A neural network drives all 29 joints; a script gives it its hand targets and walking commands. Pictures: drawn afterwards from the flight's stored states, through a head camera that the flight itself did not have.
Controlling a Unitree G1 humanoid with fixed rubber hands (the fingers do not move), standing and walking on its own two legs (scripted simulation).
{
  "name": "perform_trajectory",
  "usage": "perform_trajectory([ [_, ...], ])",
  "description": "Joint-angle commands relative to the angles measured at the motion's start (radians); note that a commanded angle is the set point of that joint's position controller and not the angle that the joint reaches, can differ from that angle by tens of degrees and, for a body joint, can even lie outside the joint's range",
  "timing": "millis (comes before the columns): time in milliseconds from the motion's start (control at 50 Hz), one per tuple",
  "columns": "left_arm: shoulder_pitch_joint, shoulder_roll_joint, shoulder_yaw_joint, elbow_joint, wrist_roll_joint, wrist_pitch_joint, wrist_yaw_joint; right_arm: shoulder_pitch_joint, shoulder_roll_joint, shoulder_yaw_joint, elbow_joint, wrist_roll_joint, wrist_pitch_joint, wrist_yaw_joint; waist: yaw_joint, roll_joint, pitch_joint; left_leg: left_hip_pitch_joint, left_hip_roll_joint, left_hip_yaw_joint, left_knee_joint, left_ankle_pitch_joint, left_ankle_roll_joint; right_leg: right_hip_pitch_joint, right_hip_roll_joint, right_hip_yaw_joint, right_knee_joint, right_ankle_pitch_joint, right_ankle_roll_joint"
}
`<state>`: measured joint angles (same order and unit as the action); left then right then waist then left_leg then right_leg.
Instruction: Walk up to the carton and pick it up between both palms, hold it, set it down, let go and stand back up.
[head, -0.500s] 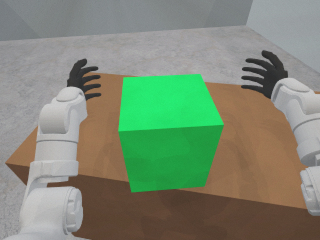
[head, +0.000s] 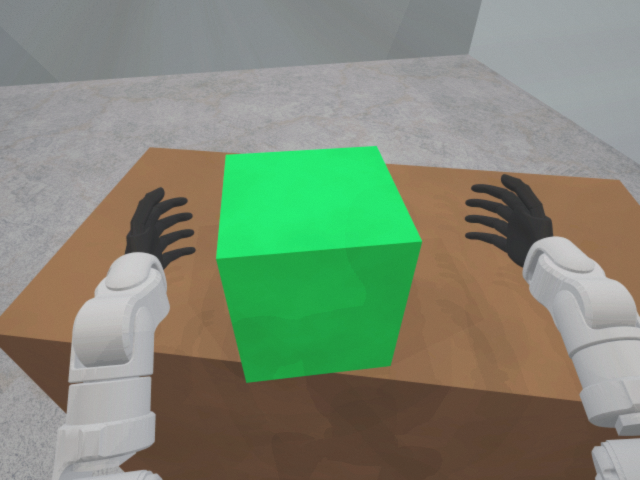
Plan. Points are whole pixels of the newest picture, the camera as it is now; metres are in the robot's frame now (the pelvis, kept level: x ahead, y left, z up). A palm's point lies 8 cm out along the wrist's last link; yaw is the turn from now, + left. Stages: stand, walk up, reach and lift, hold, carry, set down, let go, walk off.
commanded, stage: set down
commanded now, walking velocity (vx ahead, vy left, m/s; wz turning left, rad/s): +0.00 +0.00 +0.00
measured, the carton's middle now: (311, 264) +0.41 +0.05 +0.08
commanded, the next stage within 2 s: none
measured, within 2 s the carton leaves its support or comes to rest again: neither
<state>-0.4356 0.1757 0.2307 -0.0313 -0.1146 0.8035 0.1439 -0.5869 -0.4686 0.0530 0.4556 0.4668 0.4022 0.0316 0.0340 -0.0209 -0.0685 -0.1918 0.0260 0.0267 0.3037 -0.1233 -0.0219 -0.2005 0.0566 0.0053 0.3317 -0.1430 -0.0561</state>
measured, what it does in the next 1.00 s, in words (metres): stands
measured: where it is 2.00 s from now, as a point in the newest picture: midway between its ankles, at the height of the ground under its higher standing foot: outside the picture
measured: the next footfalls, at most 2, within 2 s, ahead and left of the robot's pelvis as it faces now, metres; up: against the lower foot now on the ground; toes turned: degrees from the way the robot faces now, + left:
none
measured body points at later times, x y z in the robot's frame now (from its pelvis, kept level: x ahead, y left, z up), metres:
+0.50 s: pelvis +0.01 +0.00 +0.00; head +0.00 +0.01 +0.45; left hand +0.29 +0.23 +0.12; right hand +0.32 -0.22 +0.11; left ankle +0.02 +0.13 -0.75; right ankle +0.02 -0.08 -0.75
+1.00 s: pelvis +0.02 +0.00 +0.00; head +0.02 +0.00 +0.45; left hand +0.23 +0.22 +0.06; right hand +0.25 -0.22 +0.06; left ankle +0.02 +0.14 -0.75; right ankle +0.02 -0.08 -0.75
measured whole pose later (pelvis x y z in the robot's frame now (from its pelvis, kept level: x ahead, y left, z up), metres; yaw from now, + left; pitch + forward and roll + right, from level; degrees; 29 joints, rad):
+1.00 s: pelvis +0.02 +0.00 +0.00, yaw -1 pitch -2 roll +1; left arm 0.32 0.13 0.03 -0.30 -0.11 0.30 0.15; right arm 0.34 -0.34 -0.04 -0.15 0.32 0.11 0.07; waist 0.06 -0.01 0.03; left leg -0.08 0.03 0.03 0.25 -0.14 -0.02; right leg -0.10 0.06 0.03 0.29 -0.15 -0.06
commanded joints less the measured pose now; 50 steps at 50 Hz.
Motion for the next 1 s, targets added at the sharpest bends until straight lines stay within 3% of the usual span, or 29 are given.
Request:
perform_trajectory([
  [0, -0.244, 0.102, 0.014, -0.252, 0.011, -0.046, -0.008, -0.300, -0.156, -0.078, -0.223, 0.006, -0.047, -0.013, -0.008, -0.019, -0.270, 0.094, -0.039, 0.002, -0.015, 0.091, 0.025, 0.124, -0.027, 0.054, -0.039, 0.134, 0.057],
  [160, -0.064, 0.077, 0.003, -0.415, 0.005, -0.055, -0.013, -0.112, -0.156, -0.110, -0.421, 0.008, -0.064, -0.035, -0.016, -0.009, -0.266, 0.151, -0.040, 0.001, -0.008, 0.152, 0.013, 0.120, -0.019, 0.051, -0.032, 0.216, 0.046],
  [340, 0.139, 0.038, -0.015, -0.472, 0.013, -0.096, -0.019, 0.120, -0.128, -0.120, -0.536, -0.008, -0.088, -0.030, -0.014, -0.025, -0.184, 0.205, -0.034, -0.002, -0.022, 0.157, 0.016, 0.084, -0.021, 0.054, -0.062, 0.182, 0.036],
  [520, 0.309, 0.022, -0.061, -0.524, 0.015, -0.199, -0.012, 0.351, -0.087, -0.144, -0.652, -0.044, -0.145, -0.017, -0.005, -0.011, -0.110, 0.248, -0.027, 0.000, -0.028, 0.150, 0.011, 0.042, -0.030, 0.059, -0.091, 0.116, 0.023],
  [800, 0.569, 0.023, -0.141, -0.506, -0.006, -0.412, 0.004, 0.698, -0.019, -0.168, -0.772, -0.118, -0.257, 0.009, 0.021, -0.026, -0.025, 0.280, -0.020, 0.002, -0.030, 0.165, 0.015, -0.005, -0.039, 0.064, -0.129, 0.028, 0.017],
  [980, 0.695, 0.020, -0.187, -0.388, 0.015, -0.597, 0.010, 0.878, 0.017, -0.161, -0.729, -0.158, -0.371, 0.047, 0.023, -0.034, 0.020, 0.248, -0.024, -0.005, -0.034, 0.149, 0.025, 0.002, -0.057, 0.073, -0.136, 0.039, 0.014],
])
